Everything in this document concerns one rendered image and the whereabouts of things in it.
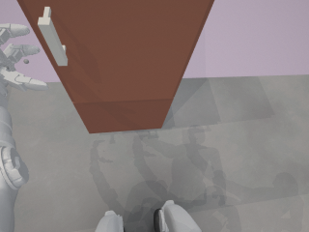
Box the right robot thigh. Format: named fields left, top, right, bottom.
left=158, top=204, right=202, bottom=232

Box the left robot hand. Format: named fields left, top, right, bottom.
left=0, top=23, right=49, bottom=92

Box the robot left forearm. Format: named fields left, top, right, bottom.
left=0, top=82, right=16, bottom=149

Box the left robot shin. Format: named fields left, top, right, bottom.
left=104, top=211, right=116, bottom=216

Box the cupboard door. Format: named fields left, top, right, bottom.
left=23, top=0, right=210, bottom=103

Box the handle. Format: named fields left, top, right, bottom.
left=38, top=7, right=68, bottom=66

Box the left robot upper arm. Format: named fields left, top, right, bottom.
left=0, top=146, right=29, bottom=232

